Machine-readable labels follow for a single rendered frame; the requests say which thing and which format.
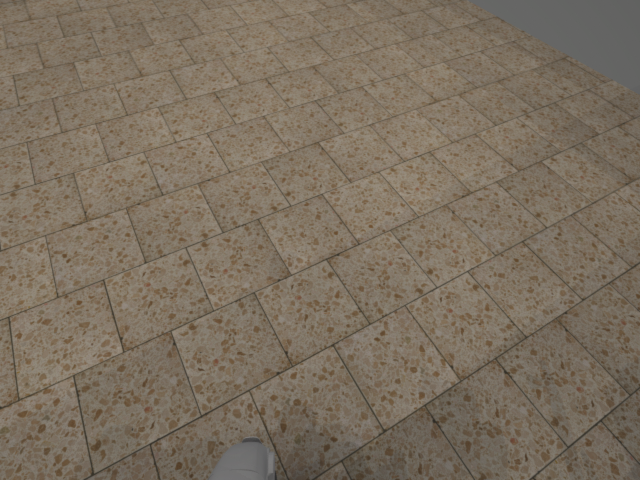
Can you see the left robot shin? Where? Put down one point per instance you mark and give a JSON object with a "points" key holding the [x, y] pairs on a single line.
{"points": [[251, 439]]}

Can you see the robot left thigh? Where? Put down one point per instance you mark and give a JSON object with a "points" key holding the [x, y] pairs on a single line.
{"points": [[245, 461]]}

